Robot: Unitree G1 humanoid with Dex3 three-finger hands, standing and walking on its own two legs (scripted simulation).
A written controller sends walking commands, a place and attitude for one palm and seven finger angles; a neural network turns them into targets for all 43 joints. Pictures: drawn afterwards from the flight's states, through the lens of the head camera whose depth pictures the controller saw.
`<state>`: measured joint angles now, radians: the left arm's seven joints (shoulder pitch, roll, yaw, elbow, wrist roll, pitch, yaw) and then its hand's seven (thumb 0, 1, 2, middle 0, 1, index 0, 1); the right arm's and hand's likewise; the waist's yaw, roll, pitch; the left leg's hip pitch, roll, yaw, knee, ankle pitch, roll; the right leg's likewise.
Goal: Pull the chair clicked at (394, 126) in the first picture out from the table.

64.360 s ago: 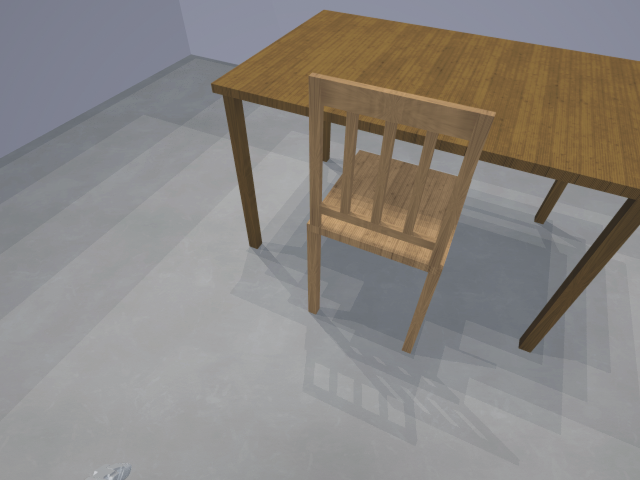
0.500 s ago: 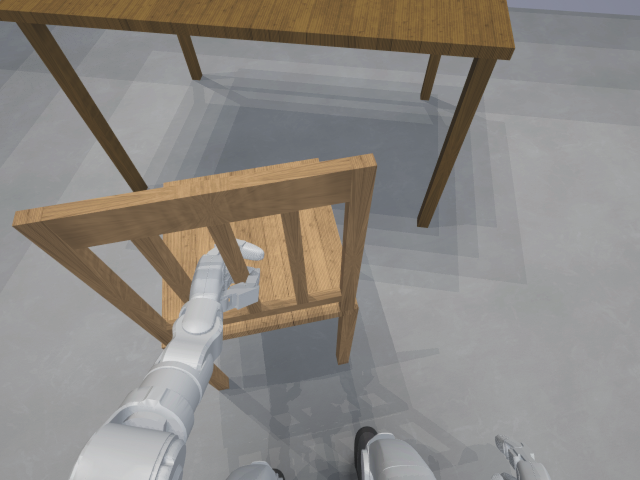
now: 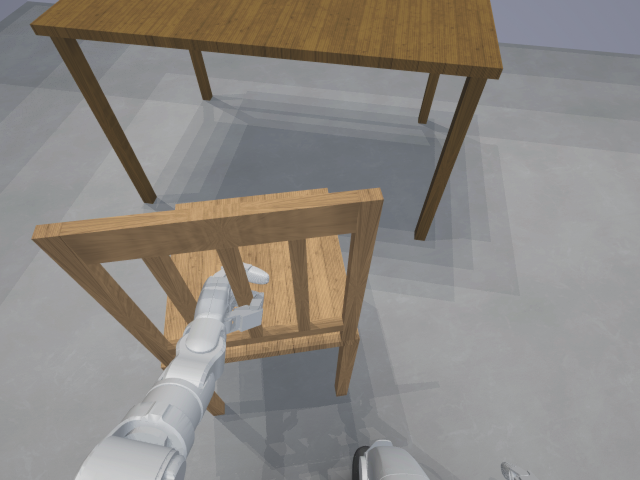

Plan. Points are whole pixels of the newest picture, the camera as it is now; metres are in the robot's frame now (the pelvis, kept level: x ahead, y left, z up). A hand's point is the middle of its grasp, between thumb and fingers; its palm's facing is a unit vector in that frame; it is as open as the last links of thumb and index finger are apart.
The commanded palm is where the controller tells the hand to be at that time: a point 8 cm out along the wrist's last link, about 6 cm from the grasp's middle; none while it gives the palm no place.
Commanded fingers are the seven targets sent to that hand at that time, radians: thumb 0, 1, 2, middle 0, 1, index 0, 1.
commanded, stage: step backward, pulling the chair out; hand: left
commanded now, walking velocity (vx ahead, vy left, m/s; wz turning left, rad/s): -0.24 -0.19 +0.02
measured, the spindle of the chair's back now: (244, 296) +0.38 +0.12 -0.07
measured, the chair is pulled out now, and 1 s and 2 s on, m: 0.50 0.61 0.61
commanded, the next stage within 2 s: stop walking, hand still on the chair in 0.32 s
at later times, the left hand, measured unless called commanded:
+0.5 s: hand (253, 343) +0.30 +0.09 -0.05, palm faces -0.06 -0.98 -0.16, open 5.3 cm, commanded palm +0.28 +0.15 -0.04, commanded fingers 0.00 0.90 0.90 -0.50 -1.45 -0.50 -1.45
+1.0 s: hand (247, 381) +0.25 +0.10 -0.05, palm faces -0.04 -0.99 -0.17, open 5.5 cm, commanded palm +0.23 +0.15 -0.04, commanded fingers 0.00 0.90 0.90 -0.50 -1.45 -0.50 -1.45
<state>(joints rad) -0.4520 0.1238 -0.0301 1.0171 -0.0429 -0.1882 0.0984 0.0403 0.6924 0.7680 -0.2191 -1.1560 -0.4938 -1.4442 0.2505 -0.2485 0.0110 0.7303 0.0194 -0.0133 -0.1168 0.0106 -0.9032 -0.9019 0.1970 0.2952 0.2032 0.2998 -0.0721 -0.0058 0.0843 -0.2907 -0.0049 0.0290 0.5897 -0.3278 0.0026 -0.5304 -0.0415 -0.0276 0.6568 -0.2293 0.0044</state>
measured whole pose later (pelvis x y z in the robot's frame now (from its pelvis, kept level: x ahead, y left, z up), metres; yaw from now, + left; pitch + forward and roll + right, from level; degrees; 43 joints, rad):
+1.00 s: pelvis -0.02 -0.01 +0.01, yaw -1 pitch -1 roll +0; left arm -0.09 0.11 -0.07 0.74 -0.03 -0.11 0.10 0.07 0.67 0.79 -0.24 -1.17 -0.49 -1.44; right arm 0.22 -0.23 0.03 0.72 0.01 -0.02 -0.12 0.01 -0.90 -0.90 0.20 0.30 0.20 0.30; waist -0.03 0.03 0.03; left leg -0.17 0.03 0.01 0.45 -0.27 -0.03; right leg -0.25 -0.01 -0.01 0.46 -0.19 0.00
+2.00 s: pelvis -0.01 -0.01 -0.02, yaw +1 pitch +8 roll +0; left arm 0.09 0.13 -0.06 0.29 -0.06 0.11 0.01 0.00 -0.50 0.22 -0.22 -0.66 -0.23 -0.67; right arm 0.24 -0.25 0.02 0.57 0.03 -0.11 -0.06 0.01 -0.90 -0.90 0.20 0.30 0.20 0.30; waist -0.04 0.05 -0.10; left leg -0.48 0.01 -0.02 0.76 -0.42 -0.02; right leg -0.55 -0.04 -0.04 0.76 -0.35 0.01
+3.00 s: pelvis +0.00 +0.00 -0.04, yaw +3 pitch +10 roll -1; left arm 0.68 0.15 -0.21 -0.31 0.02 0.22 0.06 -0.01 -0.54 0.20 0.00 0.00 0.00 0.00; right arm 0.27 -0.22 0.04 0.43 0.03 -0.14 -0.10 0.02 -0.90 -0.90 0.20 0.30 0.20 0.30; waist -0.02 0.05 -0.17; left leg -0.62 0.00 -0.06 0.97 -0.53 -0.01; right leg -0.66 -0.06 -0.07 0.94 -0.45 0.02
